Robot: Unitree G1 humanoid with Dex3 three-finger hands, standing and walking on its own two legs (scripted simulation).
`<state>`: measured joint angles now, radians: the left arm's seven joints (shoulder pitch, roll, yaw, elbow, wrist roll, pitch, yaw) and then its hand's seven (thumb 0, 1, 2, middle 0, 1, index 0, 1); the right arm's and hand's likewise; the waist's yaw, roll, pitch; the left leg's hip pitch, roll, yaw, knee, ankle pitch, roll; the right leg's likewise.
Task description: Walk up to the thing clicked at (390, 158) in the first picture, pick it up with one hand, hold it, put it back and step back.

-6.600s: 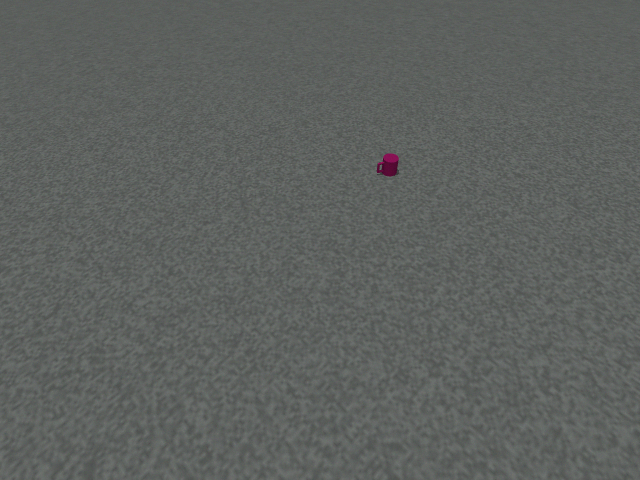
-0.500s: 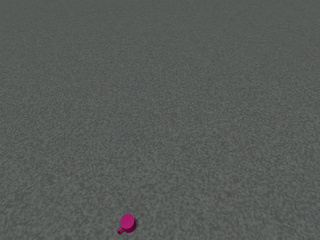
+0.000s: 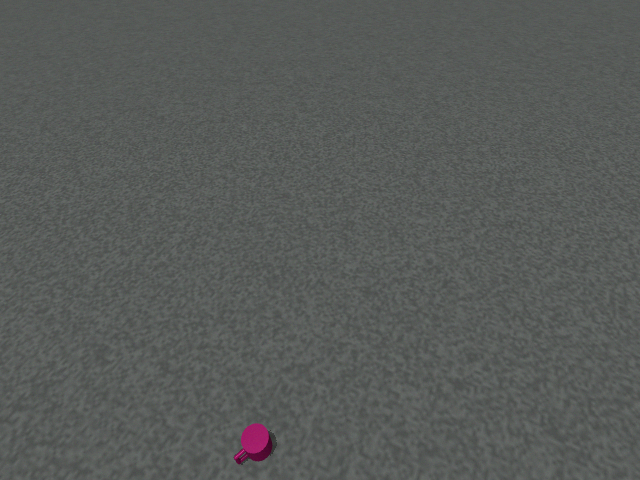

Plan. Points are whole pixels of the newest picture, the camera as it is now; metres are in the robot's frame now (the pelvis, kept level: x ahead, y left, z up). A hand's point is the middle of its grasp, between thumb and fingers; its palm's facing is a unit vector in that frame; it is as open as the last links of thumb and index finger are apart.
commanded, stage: stand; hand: left
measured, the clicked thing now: (252, 446) +0.37 +0.23 -0.74
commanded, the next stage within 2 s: none
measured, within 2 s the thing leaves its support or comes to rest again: neither
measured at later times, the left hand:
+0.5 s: hand out of the picture +0.06 +0.25 -0.16, palm faces -0.04 -0.94 -0.34, open 7.4 cm
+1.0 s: hand out of the picture +0.07 +0.26 -0.16, palm faces -0.03 -0.94 -0.35, open 7.4 cm
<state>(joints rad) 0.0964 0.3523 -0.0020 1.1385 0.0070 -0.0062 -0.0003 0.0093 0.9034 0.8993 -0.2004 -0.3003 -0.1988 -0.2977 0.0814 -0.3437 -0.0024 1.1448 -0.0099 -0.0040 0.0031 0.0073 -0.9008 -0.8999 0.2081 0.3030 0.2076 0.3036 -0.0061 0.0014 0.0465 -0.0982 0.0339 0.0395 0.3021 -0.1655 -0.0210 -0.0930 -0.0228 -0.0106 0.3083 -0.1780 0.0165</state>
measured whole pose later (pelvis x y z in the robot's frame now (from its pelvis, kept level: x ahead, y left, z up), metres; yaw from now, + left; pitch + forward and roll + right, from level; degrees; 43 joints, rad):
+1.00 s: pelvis +0.00 +0.00 +0.00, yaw +0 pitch -2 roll +0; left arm 0.12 0.36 -0.01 1.12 0.01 -0.01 0.00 0.01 0.90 0.90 -0.20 -0.30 -0.20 -0.30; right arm 0.11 -0.35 0.00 1.14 -0.01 -0.01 0.01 0.01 -0.90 -0.90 0.21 0.30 0.21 0.30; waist 0.00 0.00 0.04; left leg -0.10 0.03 0.04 0.30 -0.17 -0.02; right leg -0.10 -0.03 -0.01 0.31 -0.18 0.02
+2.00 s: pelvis +0.01 +0.00 +0.00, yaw +0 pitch -2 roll +0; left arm 0.12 0.36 0.00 1.12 0.01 -0.01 0.00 0.01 0.90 0.90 -0.20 -0.30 -0.20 -0.30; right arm 0.12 -0.35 0.00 1.13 -0.01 0.00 0.00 0.01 -0.90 -0.90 0.21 0.30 0.21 0.30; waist -0.01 0.00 0.04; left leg -0.09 0.03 0.04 0.30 -0.17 -0.02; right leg -0.09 -0.02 -0.01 0.31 -0.19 0.01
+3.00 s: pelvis -0.05 -0.06 -0.01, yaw +3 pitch -3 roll +0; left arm 0.15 0.34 0.04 0.96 0.01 0.02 0.00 0.01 0.90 0.90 -0.20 -0.30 -0.20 -0.30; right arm 0.16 -0.33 -0.02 0.99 -0.02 0.01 0.00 0.01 -0.90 -0.90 0.21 0.30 0.21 0.30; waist 0.01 -0.02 0.11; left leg -0.15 0.00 -0.05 0.52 -0.31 -0.01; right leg -0.19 0.01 -0.08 0.53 -0.28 -0.04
